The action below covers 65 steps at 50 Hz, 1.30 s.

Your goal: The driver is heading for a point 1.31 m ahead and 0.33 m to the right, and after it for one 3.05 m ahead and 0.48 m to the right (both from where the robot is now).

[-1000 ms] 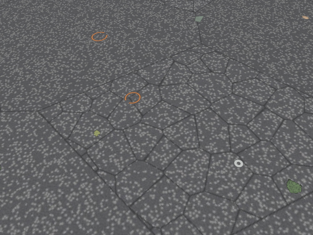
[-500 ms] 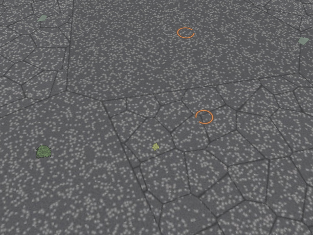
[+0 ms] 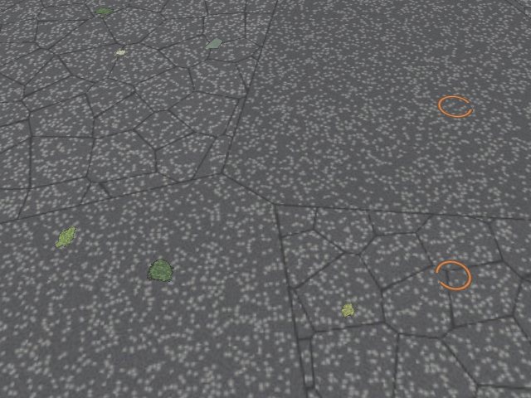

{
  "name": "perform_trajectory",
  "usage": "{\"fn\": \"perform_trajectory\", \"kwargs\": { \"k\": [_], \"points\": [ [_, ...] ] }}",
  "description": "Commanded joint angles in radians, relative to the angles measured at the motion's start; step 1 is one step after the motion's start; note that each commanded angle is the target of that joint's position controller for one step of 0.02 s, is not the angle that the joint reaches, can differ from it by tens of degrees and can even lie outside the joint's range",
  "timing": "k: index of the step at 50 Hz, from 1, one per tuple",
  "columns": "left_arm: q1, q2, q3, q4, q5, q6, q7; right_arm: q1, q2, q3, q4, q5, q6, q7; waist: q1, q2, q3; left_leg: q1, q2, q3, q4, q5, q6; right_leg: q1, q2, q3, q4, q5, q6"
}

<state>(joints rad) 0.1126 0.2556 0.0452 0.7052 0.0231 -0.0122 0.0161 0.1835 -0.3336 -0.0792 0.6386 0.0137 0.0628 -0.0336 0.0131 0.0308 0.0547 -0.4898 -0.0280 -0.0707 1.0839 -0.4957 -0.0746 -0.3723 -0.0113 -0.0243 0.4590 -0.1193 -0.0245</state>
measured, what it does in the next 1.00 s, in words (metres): walks ahead, turning right: left foot, then right foot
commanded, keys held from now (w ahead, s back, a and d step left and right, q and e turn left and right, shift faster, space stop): no key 0.06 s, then e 0.10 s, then w+e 0.80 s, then w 0.04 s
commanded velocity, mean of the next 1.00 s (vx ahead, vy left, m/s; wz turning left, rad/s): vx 0.31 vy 0.00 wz -0.34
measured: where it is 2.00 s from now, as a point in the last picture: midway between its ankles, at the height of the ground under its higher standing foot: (400, 277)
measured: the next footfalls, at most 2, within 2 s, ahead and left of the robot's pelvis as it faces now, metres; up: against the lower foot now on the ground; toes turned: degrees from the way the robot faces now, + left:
left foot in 0.16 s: +0.05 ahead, +0.15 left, +0.00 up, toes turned -1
right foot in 0.54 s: +0.16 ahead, -0.15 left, +0.00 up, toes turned -14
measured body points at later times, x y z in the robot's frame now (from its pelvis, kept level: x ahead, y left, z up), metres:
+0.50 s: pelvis +0.08 -0.01 +0.00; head +0.09 -0.03 +0.45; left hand +0.27 +0.24 -0.09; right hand +0.10 -0.31 -0.12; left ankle +0.01 +0.15 -0.74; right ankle +0.11 -0.14 -0.72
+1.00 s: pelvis +0.31 -0.10 -0.01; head +0.34 -0.13 +0.44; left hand +0.44 +0.17 -0.12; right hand +0.45 -0.41 -0.07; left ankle +0.51 -0.06 -0.72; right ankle +0.12 -0.13 -0.74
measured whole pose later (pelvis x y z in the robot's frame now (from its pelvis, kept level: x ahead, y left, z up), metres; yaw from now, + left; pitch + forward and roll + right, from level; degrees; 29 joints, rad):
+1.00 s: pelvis +0.31 -0.10 -0.01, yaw -26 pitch +3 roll +0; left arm 0.43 0.30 0.07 0.77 -0.03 -0.03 0.03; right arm -0.01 -0.27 -0.05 0.64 0.01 -0.12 0.04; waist 0.09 0.03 0.02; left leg -0.54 -0.02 -0.05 0.46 0.03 -0.01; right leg 0.02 0.08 0.20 0.38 -0.44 -0.07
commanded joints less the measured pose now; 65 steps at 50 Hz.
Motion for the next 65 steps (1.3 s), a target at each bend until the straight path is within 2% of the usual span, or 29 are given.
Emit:
{"fn": "perform_trajectory", "kwargs": {
  "k": [1,5,7,8,9,10,12,13,16,21,25,27,28,29,30,31,33,36,40,46,49,51,52,53,54,56,58,60,65],
  "points": [
    [-0.039,0.155,0.04,-0.053,-0.007,-0.002,0.001,0.06,-0.023,0.0,-0.053,-0.01,-0.012,0.004,-0.017,-0.198,-0.181,0.09,0.028,0.034,-0.181,0.03,0.003,0.154,-0.212,0.172,-0.141,0.232,-0.208],
    [-0.017,0.148,0.03,-0.024,-0.026,0.007,-0.011,0.069,-0.015,0.006,-0.029,-0.016,-0.018,0.02,-0.02,-0.196,-0.184,0.255,0.029,0.058,-0.5,0.188,0.041,0.127,-0.21,0.19,-0.12,0.071,-0.193],
    [0.032,0.103,0.009,0.008,-0.033,0.0,-0.026,0.097,-0.023,0.007,-0.009,-0.033,-0.02,0.025,-0.037,-0.157,-0.16,0.455,0.043,0.031,-0.698,0.342,0.091,-0.01,-0.153,0.165,-0.102,-0.097,-0.088],
    [0.047,0.074,-0.003,0.004,-0.011,-0.009,-0.039,0.109,-0.102,-0.006,-0.021,-0.047,-0.019,0.016,-0.016,-0.012,-0.162,0.507,0.205,-0.137,-0.722,0.42,0.143,-0.085,-0.083,0.101,0.018,-0.215,-0.009],
    [0.062,0.041,-0.009,-0.008,-0.016,-0.013,-0.037,0.056,-0.113,-0.006,-0.009,-0.06,-0.019,0.018,0.028,0.188,-0.15,0.288,0.289,-0.189,-0.772,0.133,0.226,-0.013,-0.015,0.012,0.04,-0.3,0.037],
    [0.007,0.112,0.005,-0.004,-0.018,-0.009,-0.029,0.004,-0.088,-0.005,-0.033,-0.056,-0.031,0.021,-0.014,0.161,-0.08,0.189,0.245,-0.18,-0.84,-0.183,0.227,0.037,0.003,0.0,0.128,-0.246,0.057],
    [-0.022,0.168,0.034,-0.009,-0.036,-0.006,-0.017,0.048,-0.156,-0.03,-0.017,-0.042,-0.052,0.009,-0.061,0.222,0.004,0.233,0.295,-0.252,-0.913,-0.262,0.238,-0.137,0.026,-0.018,0.344,-0.303,0.047],
    [-0.028,0.185,0.046,-0.017,-0.043,-0.002,-0.015,0.086,-0.141,-0.029,0.001,-0.031,-0.069,0.003,-0.079,0.226,0.039,0.299,0.34,-0.294,-0.923,-0.21,0.263,-0.262,-0.008,0.038,0.452,-0.349,0.035],
    [-0.005,0.123,0.043,-0.012,-0.057,-0.013,-0.025,0.123,-0.07,-0.016,0.022,-0.01,-0.107,-0.01,-0.072,0.122,0.036,0.491,0.361,-0.239,-0.914,-0.007,0.262,-0.443,-0.056,0.112,0.525,-0.284,0.011],
    [-0.025,0.074,0.019,-0.027,-0.044,-0.02,-0.061,0.077,-0.108,-0.04,0.026,-0.009,-0.12,0.006,-0.071,0.095,-0.017,0.396,0.299,0.0,-0.906,0.199,0.232,-0.19,-0.062,-0.009,0.302,-0.185,0.029],
    [0.053,0.108,0.027,-0.019,-0.047,-0.01,-0.068,0.06,-0.134,-0.053,0.045,0.018,-0.115,0.026,-0.015,0.072,-0.014,0.304,0.313,0.065,-0.821,0.133,0.215,0.005,-0.021,-0.079,0.163,-0.136,-0.016],
    [0.243,0.181,0.069,0.036,-0.054,-0.007,-0.054,0.067,-0.086,-0.034,0.047,0.0,-0.117,0.027,0.073,-0.005,-0.093,0.182,0.251,0.174,-0.533,0.314,0.153,0.293,0.044,-0.084,0.121,-0.147,-0.069],
    [0.38,0.3,0.104,0.051,-0.058,-0.007,-0.035,0.037,-0.018,-0.01,0.009,-0.031,-0.123,0.026,0.122,-0.259,-0.142,-0.022,0.152,0.267,-0.111,0.21,0.062,0.46,-0.161,0.268,-0.009,-0.177,-0.163],
    [0.381,0.374,0.105,0.019,-0.042,-0.028,-0.045,0.01,0.021,0.005,-0.064,-0.02,-0.149,0.02,0.094,-0.418,-0.218,-0.337,-0.025,0.09,0.15,-0.103,0.026,0.6,-0.331,0.84,-0.243,-0.445,-0.35],
    [0.337,0.283,0.079,0.003,-0.039,-0.049,-0.051,-0.033,-0.075,-0.013,-0.053,0.019,-0.174,0.03,0.113,-0.231,-0.161,-0.439,0.05,-0.012,0.233,-0.043,0.057,0.584,-0.357,0.802,-0.28,-0.503,-0.34],
    [0.302,0.231,0.062,-0.006,-0.035,-0.06,-0.051,-0.052,-0.095,-0.017,-0.053,0.03,-0.189,0.037,0.089,-0.191,-0.106,-0.448,0.088,-0.011,0.207,0.049,0.092,0.521,-0.326,0.698,-0.254,-0.451,-0.306],
    [0.2,0.18,0.043,-0.032,-0.033,-0.057,-0.044,-0.028,-0.09,-0.022,-0.023,-0.017,-0.194,0.032,0.025,-0.082,-0.045,-0.339,0.143,-0.013,0.056,0.191,0.094,0.356,-0.242,0.503,-0.237,-0.238,-0.247],
    [0.176,0.185,0.042,-0.051,-0.026,-0.055,-0.023,-0.02,-0.066,-0.021,-0.015,-0.028,-0.177,0.041,-0.008,-0.101,-0.042,-0.247,0.121,0.018,-0.066,0.321,0.056,0.267,-0.173,0.366,-0.271,-0.006,-0.237],
    [0.225,0.199,0.051,-0.024,-0.041,-0.052,0.001,-0.154,-0.01,0.002,-0.046,-0.026,-0.173,0.044,0.025,-0.097,-0.015,-0.173,0.065,0.037,-0.37,0.525,0.015,0.204,-0.109,0.257,-0.258,0.125,-0.199],
    [0.309,0.201,0.062,0.014,-0.058,-0.037,0.013,-0.294,-0.03,0.003,-0.082,-0.004,-0.192,0.072,0.063,-0.116,0.0,-0.081,0.026,0.003,-0.592,0.599,0.039,0.266,-0.148,0.349,-0.187,0.078,-0.172],
    [0.294,0.203,0.07,0.014,-0.049,-0.024,0.017,-0.223,-0.063,-0.011,-0.065,-0.003,-0.201,0.072,0.023,-0.156,-0.028,0.01,0.02,0.015,-0.612,0.486,0.079,0.335,-0.173,0.386,-0.099,0.227,-0.147],
    [0.274,0.162,0.054,0.0,-0.036,-0.022,0.008,-0.007,-0.116,-0.039,-0.018,-0.018,-0.207,0.061,-0.085,-0.152,-0.195,0.365,0.047,0.03,-0.619,0.489,0.152,0.281,-0.088,0.32,0.169,0.42,-0.098],
    [0.289,0.105,0.03,-0.023,-0.012,-0.024,0.007,0.162,-0.172,-0.047,-0.005,-0.032,-0.201,0.053,-0.139,-0.03,-0.365,0.66,0.227,-0.185,-0.577,0.432,0.22,0.113,-0.008,0.258,0.464,0.159,-0.065],
    [0.476,0.031,0.011,-0.019,-0.053,-0.035,0.002,0.212,-0.21,-0.058,0.051,-0.033,-0.194,0.068,-0.038,0.353,-0.463,0.923,0.426,-0.696,-0.718,0.184,0.378,-0.242,0.123,0.211,0.78,-0.462,-0.002],
    [0.426,0.141,0.026,0.007,-0.067,-0.039,0.002,0.187,-0.1,-0.033,0.035,-0.006,-0.191,0.071,-0.077,0.201,-0.361,0.854,0.398,-0.715,-0.782,-0.002,0.343,-0.34,0.055,0.252,0.869,-0.427,0.001],
    [0.201,0.176,0.034,-0.043,-0.048,-0.049,-0.001,0.086,-0.062,-0.015,0.035,-0.011,-0.177,0.064,-0.077,0.007,-0.139,0.575,0.313,-0.442,-0.81,0.166,0.298,-0.341,-0.011,0.175,0.832,-0.277,0.001],
    [0.158,0.147,0.034,-0.065,-0.027,-0.063,-0.009,0.051,-0.045,-0.004,0.042,-0.024,-0.172,0.062,-0.027,0.022,-0.076,0.417,0.25,-0.333,-0.852,0.356,0.309,-0.281,-0.066,0.146,0.726,-0.211,0.001],
    [0.174,0.111,0.024,-0.065,-0.025,-0.066,-0.013,0.057,-0.04,-0.002,0.052,-0.01,-0.174,0.06,-0.004,0.056,-0.083,0.378,0.227,-0.295,-0.88,0.432,0.333,-0.252,-0.076,0.121,0.631,-0.22,0.015],
    [0.006,0.063,-0.007,-0.109,-0.017,-0.081,-0.025,0.09,-0.117,-0.023,0.076,0.01,-0.157,0.038,-0.041,0.044,-0.037,0.244,0.18,-0.172,-0.916,0.451,0.315,-0.148,-0.05,0.071,0.255,-0.012,0.056]
  ]
}}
